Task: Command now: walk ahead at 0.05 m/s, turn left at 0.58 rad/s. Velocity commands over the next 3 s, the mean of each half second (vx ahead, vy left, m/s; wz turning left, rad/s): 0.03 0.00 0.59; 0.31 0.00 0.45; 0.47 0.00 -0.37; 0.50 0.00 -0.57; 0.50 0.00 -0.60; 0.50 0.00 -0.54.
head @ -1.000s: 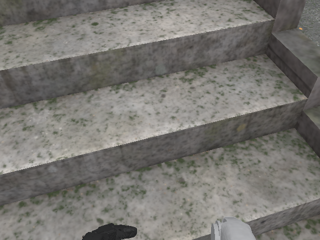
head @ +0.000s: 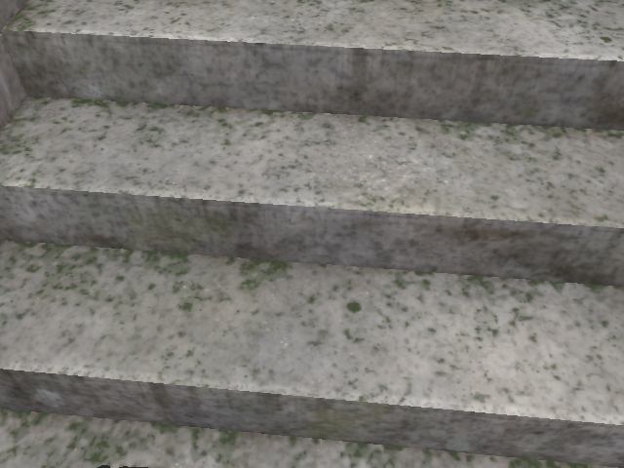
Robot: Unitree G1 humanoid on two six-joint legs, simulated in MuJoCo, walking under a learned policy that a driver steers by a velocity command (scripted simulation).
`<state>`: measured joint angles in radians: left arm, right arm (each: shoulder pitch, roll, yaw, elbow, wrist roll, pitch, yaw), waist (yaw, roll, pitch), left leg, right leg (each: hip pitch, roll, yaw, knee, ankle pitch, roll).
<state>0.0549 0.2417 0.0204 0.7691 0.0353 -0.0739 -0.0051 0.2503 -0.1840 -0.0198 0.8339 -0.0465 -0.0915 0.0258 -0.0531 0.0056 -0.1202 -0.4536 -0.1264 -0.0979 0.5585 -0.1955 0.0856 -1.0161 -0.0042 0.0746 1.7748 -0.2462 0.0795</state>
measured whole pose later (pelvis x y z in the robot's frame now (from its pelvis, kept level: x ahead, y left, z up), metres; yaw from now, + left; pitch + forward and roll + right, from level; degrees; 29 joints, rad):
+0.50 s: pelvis +0.02 -0.07 +0.01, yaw +18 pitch +7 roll +1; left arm 0.24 0.15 0.00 0.69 0.07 -0.01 -0.02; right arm 0.12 -0.25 -0.04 0.71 -0.01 -0.07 -0.01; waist 0.04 0.04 -0.10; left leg -0.85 -0.10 -0.13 1.57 -0.31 -0.09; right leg -0.29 -0.05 -0.18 0.44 -0.27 -0.06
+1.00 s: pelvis +0.12 +0.13 -0.02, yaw +31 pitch +6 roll -2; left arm 0.42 0.16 0.01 0.98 0.02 -0.09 -0.05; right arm 0.04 -0.17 -0.01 0.78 -0.06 -0.04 0.04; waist 0.06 0.03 -0.07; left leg -0.55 0.07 0.05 0.74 -0.31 0.06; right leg -0.10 -0.23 -0.19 0.78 -0.46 0.02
